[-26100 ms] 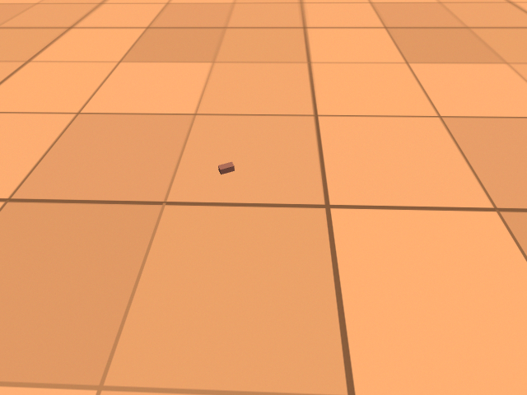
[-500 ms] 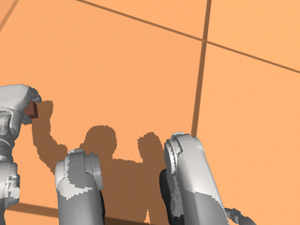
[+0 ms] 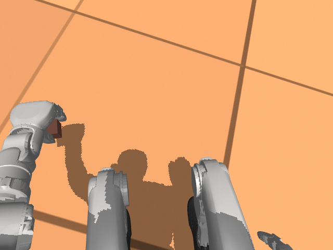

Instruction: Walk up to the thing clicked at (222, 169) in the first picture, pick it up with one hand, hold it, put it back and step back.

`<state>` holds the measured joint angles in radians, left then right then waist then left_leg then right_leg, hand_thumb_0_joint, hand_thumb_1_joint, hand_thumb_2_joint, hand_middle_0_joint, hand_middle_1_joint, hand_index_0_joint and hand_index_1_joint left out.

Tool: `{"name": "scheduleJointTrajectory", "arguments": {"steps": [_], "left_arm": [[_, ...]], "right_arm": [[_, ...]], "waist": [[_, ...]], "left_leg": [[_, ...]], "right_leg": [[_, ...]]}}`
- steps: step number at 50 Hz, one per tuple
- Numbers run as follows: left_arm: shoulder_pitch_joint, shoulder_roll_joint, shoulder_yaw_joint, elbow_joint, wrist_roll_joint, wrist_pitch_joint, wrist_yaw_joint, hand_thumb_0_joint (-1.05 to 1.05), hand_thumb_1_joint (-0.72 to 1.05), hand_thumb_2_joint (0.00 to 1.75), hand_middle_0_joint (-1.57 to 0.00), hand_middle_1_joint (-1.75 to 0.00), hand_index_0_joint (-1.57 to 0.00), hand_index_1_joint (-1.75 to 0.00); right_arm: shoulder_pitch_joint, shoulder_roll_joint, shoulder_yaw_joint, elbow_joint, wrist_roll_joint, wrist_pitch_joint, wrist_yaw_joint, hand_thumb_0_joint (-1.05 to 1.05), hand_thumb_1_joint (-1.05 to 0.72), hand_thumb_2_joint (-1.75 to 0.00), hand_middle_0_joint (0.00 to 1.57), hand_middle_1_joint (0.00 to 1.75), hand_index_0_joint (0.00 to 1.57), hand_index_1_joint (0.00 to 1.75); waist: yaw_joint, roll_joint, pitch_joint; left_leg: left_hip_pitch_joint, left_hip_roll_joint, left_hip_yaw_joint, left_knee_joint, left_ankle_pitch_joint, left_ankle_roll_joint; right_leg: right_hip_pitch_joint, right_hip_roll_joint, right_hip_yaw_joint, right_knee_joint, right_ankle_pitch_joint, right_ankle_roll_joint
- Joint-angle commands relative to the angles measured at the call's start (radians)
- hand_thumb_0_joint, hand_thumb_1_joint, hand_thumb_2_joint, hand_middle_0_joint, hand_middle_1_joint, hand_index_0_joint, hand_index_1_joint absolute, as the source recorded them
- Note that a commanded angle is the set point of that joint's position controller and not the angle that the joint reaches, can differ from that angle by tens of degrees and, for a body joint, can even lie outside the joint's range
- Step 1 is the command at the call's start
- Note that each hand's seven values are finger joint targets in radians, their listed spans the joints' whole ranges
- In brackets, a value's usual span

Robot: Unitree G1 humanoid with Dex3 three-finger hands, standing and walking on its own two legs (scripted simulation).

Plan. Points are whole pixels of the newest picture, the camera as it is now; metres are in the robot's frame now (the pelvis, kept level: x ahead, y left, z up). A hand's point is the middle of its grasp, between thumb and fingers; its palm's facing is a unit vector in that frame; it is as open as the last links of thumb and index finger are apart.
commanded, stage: lift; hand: left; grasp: from above
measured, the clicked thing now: (42, 130) +0.44 +0.32 -0.15
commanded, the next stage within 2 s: hold in 1.28 s
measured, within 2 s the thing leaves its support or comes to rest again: neither
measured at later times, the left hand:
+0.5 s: hand (0, 125) +0.37 +0.27 +0.08, palm faces -0.39 -0.11 -0.91, open 7.0 cm
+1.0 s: hand out of the picture +0.35 +0.24 +0.22, palm faces -0.42 -0.10 -0.90, open 7.0 cm
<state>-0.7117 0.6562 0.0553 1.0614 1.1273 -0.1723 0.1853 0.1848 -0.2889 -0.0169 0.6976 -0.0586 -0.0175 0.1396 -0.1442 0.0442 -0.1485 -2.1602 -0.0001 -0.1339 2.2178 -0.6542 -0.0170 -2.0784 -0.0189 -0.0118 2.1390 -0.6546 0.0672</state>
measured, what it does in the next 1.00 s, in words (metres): rises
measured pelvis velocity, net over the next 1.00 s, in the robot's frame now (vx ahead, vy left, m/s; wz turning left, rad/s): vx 0.04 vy -0.01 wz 0.06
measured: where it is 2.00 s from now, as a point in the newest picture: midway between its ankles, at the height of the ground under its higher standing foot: (162, 245)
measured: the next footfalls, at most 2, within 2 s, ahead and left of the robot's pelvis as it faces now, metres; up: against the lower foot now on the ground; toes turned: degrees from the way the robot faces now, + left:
none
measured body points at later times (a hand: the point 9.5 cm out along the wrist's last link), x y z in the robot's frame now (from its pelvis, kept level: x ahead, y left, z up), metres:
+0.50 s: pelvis +0.01 +0.00 +0.15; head +0.15 +0.02 +0.58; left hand +0.39 +0.28 +0.13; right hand +0.16 -0.26 +0.03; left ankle +0.09 +0.13 -0.36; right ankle +0.11 -0.15 -0.35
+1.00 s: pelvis +0.04 -0.01 +0.29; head +0.11 +0.00 +0.74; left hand +0.37 +0.25 +0.27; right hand +0.17 -0.27 +0.17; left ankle +0.09 +0.13 -0.36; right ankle +0.10 -0.15 -0.36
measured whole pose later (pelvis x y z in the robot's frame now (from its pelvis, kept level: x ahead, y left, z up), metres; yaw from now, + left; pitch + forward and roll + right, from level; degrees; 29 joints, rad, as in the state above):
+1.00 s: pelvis +0.04 -0.01 +0.29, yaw +4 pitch +14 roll -1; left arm -0.28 0.43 -0.15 0.71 1.00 0.00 0.10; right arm 0.23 -0.25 -0.04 0.71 0.04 -0.02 -0.06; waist -0.06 0.04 -0.12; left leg -0.93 0.05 -0.02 1.14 -0.47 -0.02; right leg -0.92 -0.02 0.01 1.11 -0.45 0.04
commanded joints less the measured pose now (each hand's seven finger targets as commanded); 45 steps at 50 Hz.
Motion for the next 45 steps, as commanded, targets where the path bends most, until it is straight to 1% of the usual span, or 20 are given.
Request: {"name": "scheduleJointTrajectory", "arguments": {"steps": [1,5,7,8,12,15,19,22,23,26,27,28,31,33,35,36,38,39,42,45], "left_arm": [[-0.229,0.256,0.049,-0.239,-0.035,0.017,0.004,0.00,0.85,0.33,-1.24,-0.23,-1.25,-0.23],[-0.176,0.211,0.028,-0.352,-0.074,0.035,-0.023,0.00,0.83,0.32,-1.22,-0.24,-1.22,-0.24],[-0.170,0.196,0.014,-0.431,-0.089,0.045,-0.031,0.00,0.84,0.33,-1.22,-0.26,-1.23,-0.25],[-0.136,0.219,0.039,-0.445,-0.094,0.053,-0.032,0.00,0.83,0.32,-1.21,-0.25,-1.22,-0.24],[-0.089,0.190,0.023,-0.512,-0.107,0.074,-0.043,0.00,0.85,0.32,-1.24,-0.23,-1.24,-0.22],[-0.065,0.179,0.017,-0.578,-0.116,0.099,-0.050,0.00,0.86,0.32,-1.23,-0.23,-1.24,-0.23],[0.037,0.148,0.004,-0.589,-0.133,0.138,-0.068,0.00,0.88,0.33,-1.25,-0.23,-1.26,-0.23],[0.080,0.107,-0.025,-0.636,-0.148,0.162,-0.089,0.00,0.89,0.32,-1.25,-0.23,-1.26,-0.22],[0.114,0.097,-0.026,-0.637,-0.148,0.171,-0.094,0.00,0.89,0.31,-1.25,-0.22,-1.25,-0.21],[0.134,0.107,-0.026,-0.655,-0.162,0.184,-0.111,0.00,0.89,0.29,-1.25,-0.21,-1.26,-0.21],[0.145,0.090,-0.041,-0.659,-0.166,0.185,-0.117,0.00,0.89,0.27,-1.25,-0.19,-1.26,-0.19],[0.144,0.071,-0.060,-0.657,-0.165,0.183,-0.122,0.00,0.88,0.26,-1.26,-0.17,-1.26,-0.16],[0.155,0.056,-0.067,-0.640,-0.170,0.173,-0.125,0.00,0.86,0.26,-1.23,-0.18,-1.24,-0.18],[0.167,0.049,-0.066,-0.626,-0.169,0.168,-0.121,0.00,0.84,0.26,-1.21,-0.18,-1.22,-0.18],[0.158,0.024,-0.087,-0.613,-0.159,0.160,-0.116,0.00,0.82,0.24,-1.20,-0.20,-1.21,-0.19],[0.175,0.028,-0.081,-0.601,-0.156,0.157,-0.110,0.00,0.82,0.25,-1.19,-0.21,-1.20,-0.20],[0.145,0.021,-0.088,-0.618,-0.152,0.151,-0.100,0.00,0.81,0.22,-1.19,-0.18,-1.20,-0.17],[0.156,0.024,-0.082,-0.598,-0.150,0.151,-0.093,0.00,0.80,0.24,-1.18,-0.19,-1.19,-0.18],[0.198,-0.008,-0.092,-0.559,-0.141,0.158,-0.068,0.00,0.82,0.26,-1.20,-0.19,-1.21,-0.19],[0.148,-0.004,-0.096,-0.542,-0.131,0.165,-0.043,0.00,0.83,0.29,-1.21,-0.21,-1.21,-0.21]], "right_arm": [[0.143,-0.217,-0.087,-0.073,0.021,0.005,-0.032,0.00,-0.91,-0.91,0.20,0.30,0.20,0.30],[0.123,-0.204,-0.093,-0.097,0.036,0.011,-0.048,0.00,-0.91,-0.91,0.20,0.30,0.20,0.30],[0.117,-0.198,-0.094,-0.107,0.041,0.013,-0.056,0.00,-0.91,-0.91,0.20,0.30,0.20,0.30],[0.108,-0.201,-0.097,-0.111,0.047,0.015,-0.062,0.00,-0.91,-0.91,0.20,0.30,0.20,0.30],[0.082,-0.184,-0.097,-0.116,0.055,0.021,-0.087,0.00,-0.91,-0.90,0.20,0.30,0.20,0.30],[0.072,-0.172,-0.095,-0.125,0.061,0.027,-0.104,0.00,-0.91,-0.90,0.20,0.30,0.20,0.30],[0.056,-0.155,-0.088,-0.132,0.069,0.034,-0.123,0.00,-0.90,-0.90,0.20,0.30,0.20,0.30],[0.039,-0.143,-0.083,-0.135,0.076,0.038,-0.137,0.00,-0.90,-0.90,0.20,0.30,0.20,0.30],[0.035,-0.142,-0.084,-0.139,0.079,0.039,-0.143,0.00,-0.90,-0.90,0.20,0.30,0.20,0.30],[0.020,-0.128,-0.071,-0.141,0.086,0.037,-0.159,0.00,-0.90,-0.90,0.20,0.30,0.20,0.30],[0.018,-0.124,-0.068,-0.143,0.089,0.035,-0.163,0.00,-0.90,-0.90,0.20,0.30,0.20,0.30],[0.017,-0.120,-0.066,-0.143,0.091,0.030,-0.169,0.00,-0.90,-0.90,0.20,0.30,0.20,0.30],[0.017,-0.111,-0.057,-0.134,0.092,0.012,-0.186,0.00,-0.90,-0.90,0.20,0.30,0.20,0.30],[0.014,-0.111,-0.056,-0.134,0.093,0.000,-0.193,0.00,-0.90,-0.90,0.20,0.30,0.20,0.30],[0.022,-0.108,-0.057,-0.126,0.093,-0.011,-0.199,0.00,-0.91,-0.90,0.20,0.30,0.20,0.30],[0.018,-0.105,-0.057,-0.129,0.093,-0.015,-0.201,0.00,-0.91,-0.90,0.20,0.30,0.20,0.30],[0.028,-0.098,-0.056,-0.121,0.096,-0.023,-0.204,0.00,-0.91,-0.90,0.20,0.30,0.20,0.30],[0.030,-0.099,-0.058,-0.116,0.094,-0.027,-0.205,0.00,-0.91,-0.90,0.20,0.30,0.20,0.30],[0.035,-0.092,-0.060,-0.105,0.099,-0.032,-0.206,0.00,-0.90,-0.90,0.20,0.30,0.20,0.30],[0.042,-0.094,-0.061,-0.094,0.097,-0.037,-0.206,0.00,-0.90,-0.90,0.20,0.30,0.20,0.30]], "waist": [[0.015,0.178,-0.622],[0.030,0.184,-0.619],[0.031,0.191,-0.661],[0.044,0.175,-0.671],[0.041,0.177,-0.626],[0.046,0.162,-0.657],[0.060,0.122,-0.606],[0.061,0.120,-0.564],[0.071,0.094,-0.557],[0.066,0.062,-0.474],[0.063,0.059,-0.448],[0.059,0.052,-0.433],[0.057,0.031,-0.360],[0.070,0.050,-0.343],[0.067,0.054,-0.339],[0.076,0.038,-0.329],[0.071,0.044,-0.324],[0.081,0.055,-0.322],[0.083,0.013,-0.312],[0.087,0.018,-0.275]], "left_leg": [[0.546,-0.014,0.069,-0.369,0.031,0.046],[0.612,-0.010,0.062,-0.448,0.022,0.043],[0.669,-0.008,0.062,-0.477,0.053,0.041],[0.695,-0.007,0.054,-0.498,0.048,0.039],[0.772,-0.001,0.054,-0.574,0.058,0.035],[0.856,-0.001,0.071,-0.614,0.121,0.036],[0.917,-0.001,0.092,-0.699,0.130,0.038],[0.982,0.008,0.077,-0.789,0.105,0.034],[1.012,0.009,0.074,-0.816,0.104,0.033],[1.037,0.009,0.083,-0.881,0.085,0.036],[1.058,0.010,0.086,-0.907,0.078,0.036],[1.086,0.012,0.085,-0.933,0.075,0.035],[1.120,0.015,0.082,-0.998,0.067,0.033],[1.175,0.019,0.075,-1.055,0.057,0.030],[1.230,0.018,0.074,-1.090,0.092,0.025],[1.237,0.015,0.081,-1.108,0.086,0.028],[1.274,0.008,0.097,-1.136,0.120,0.026],[1.298,0.008,0.099,-1.155,0.129,0.024],[1.351,0.002,0.114,-1.190,0.203,0.024],[1.387,-0.001,0.122,-1.242,0.208,0.023]], "right_leg": [[0.336,0.040,-0.101,-0.291,0.107,-0.098],[0.390,0.038,-0.094,-0.344,0.108,-0.095],[0.443,0.038,-0.091,-0.373,0.137,-0.094],[0.459,0.038,-0.091,-0.383,0.132,-0.093],[0.517,0.032,-0.080,-0.452,0.143,-0.088],[0.601,0.030,-0.065,-0.516,0.186,-0.087],[0.721,0.032,-0.053,-0.629,0.182,-0.082],[0.788,0.036,-0.052,-0.689,0.168,-0.081],[0.814,0.037,-0.051,-0.712,0.166,-0.081],[0.893,0.040,-0.037,-0.799,0.147,-0.079],[0.917,0.040,-0.034,-0.824,0.141,-0.079],[0.932,0.041,-0.032,-0.849,0.141,-0.080],[0.987,0.041,-0.020,-0.918,0.129,-0.079],[1.021,0.041,-0.017,-0.957,0.127,-0.079],[1.063,0.043,-0.012,-0.995,0.152,-0.081],[1.091,0.043,-0.009,-1.024,0.143,-0.081],[1.148,0.043,0.005,-1.076,0.156,-0.083],[1.171,0.044,0.006,-1.094,0.164,-0.081],[1.247,0.045,0.012,-1.153,0.218,-0.081],[1.290,0.048,0.010,-1.201,0.228,-0.077]]}}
